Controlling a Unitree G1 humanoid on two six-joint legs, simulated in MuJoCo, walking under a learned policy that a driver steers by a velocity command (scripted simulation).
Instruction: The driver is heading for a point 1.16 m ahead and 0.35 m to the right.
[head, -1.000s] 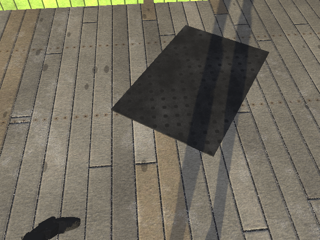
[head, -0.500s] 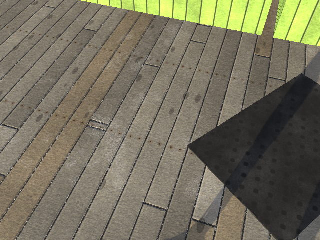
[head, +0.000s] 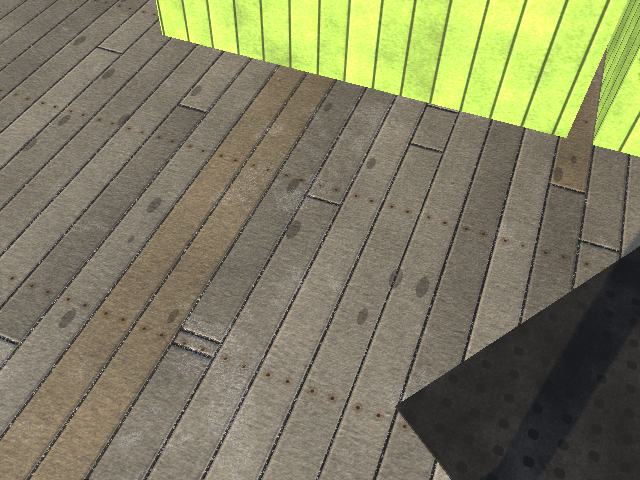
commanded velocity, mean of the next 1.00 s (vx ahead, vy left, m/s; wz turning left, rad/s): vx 0.50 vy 0.00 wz -0.42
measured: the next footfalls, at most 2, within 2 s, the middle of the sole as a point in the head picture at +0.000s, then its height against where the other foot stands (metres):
right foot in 0.10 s outside the picture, level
left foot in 0.62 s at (307, 441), level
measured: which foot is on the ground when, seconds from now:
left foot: down 0.00-0.10, up 0.12-0.60, down 0.62-1.00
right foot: up 0.00-0.08, down 0.10-0.62, up 0.64-1.00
